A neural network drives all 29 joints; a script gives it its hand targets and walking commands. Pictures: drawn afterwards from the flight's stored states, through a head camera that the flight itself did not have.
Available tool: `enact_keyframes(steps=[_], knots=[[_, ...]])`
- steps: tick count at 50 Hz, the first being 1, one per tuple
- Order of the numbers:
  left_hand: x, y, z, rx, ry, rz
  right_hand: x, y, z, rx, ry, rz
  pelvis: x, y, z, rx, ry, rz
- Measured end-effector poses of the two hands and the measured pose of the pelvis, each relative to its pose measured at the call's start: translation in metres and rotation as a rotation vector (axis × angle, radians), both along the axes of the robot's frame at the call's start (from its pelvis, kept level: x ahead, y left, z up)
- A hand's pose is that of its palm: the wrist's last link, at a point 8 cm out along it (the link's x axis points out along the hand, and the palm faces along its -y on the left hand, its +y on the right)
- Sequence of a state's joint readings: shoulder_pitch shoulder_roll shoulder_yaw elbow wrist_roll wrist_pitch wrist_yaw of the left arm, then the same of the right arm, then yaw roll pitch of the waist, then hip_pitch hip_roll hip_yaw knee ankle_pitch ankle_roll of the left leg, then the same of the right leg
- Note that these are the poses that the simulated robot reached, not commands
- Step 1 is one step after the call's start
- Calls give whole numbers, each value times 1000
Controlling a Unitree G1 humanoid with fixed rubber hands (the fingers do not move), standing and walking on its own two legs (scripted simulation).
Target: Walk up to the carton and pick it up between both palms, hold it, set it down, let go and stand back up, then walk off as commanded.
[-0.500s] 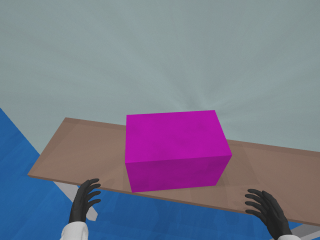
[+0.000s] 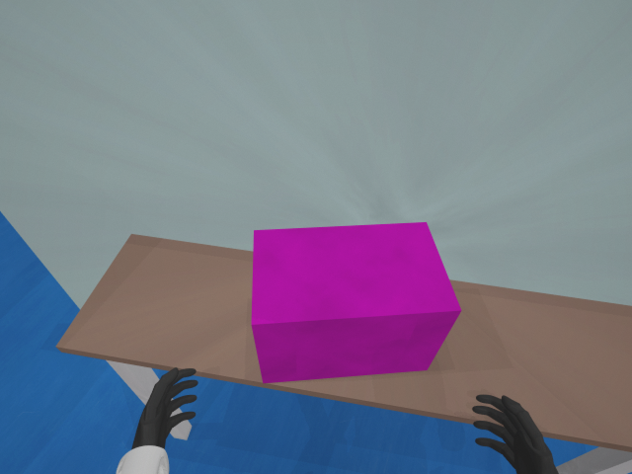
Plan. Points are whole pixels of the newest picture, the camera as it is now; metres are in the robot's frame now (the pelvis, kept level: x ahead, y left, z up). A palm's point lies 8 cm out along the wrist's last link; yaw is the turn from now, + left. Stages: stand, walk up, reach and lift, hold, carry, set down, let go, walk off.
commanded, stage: set down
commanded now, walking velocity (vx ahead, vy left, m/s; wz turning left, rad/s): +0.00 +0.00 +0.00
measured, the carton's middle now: (344, 303) +0.39 -0.01 -0.04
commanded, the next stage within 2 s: let go in 1.26 s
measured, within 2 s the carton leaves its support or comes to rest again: neither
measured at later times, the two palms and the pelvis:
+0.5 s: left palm (154, 445) +0.17 +0.23 -0.06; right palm (514, 473) +0.17 -0.22 -0.06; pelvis +0.00 +0.00 +0.00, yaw +0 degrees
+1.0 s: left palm (150, 454) +0.16 +0.24 -0.07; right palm out of the picture +0.15 -0.22 -0.08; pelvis +0.00 +0.00 +0.00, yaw +0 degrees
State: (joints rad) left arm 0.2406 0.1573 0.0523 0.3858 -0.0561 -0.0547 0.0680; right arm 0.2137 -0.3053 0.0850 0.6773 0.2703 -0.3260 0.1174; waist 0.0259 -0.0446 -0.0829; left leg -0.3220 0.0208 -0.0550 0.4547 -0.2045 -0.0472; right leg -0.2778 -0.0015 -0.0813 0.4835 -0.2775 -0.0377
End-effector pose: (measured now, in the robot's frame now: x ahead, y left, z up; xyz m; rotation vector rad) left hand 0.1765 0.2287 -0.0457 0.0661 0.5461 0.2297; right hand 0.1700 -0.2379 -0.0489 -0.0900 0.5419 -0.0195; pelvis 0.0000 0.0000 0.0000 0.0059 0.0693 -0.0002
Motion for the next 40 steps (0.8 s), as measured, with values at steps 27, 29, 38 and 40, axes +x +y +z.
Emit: enact_keyframes(steps=[27, 29, 38, 40], knots=[[-7, 2, -15, -2, 163, -61, -5, 17, -16, -61, 90, -28, 5, -1, 2, 0, -23, 0], [-8, 2, -17, -4, 176, -60, -6, 16, -17, -70, 98, -32, 5, -1, 2, 1, -23, 0], [-12, 4, -22, 4, 229, -88, -13, 16, -24, -94, 143, -46, 5, -1, 2, 0, -25, 0], [-13, 5, -22, 1, 234, -84, -14, 17, -25, -90, 147, -54, 5, -1, 2, 0, -25, 0]])
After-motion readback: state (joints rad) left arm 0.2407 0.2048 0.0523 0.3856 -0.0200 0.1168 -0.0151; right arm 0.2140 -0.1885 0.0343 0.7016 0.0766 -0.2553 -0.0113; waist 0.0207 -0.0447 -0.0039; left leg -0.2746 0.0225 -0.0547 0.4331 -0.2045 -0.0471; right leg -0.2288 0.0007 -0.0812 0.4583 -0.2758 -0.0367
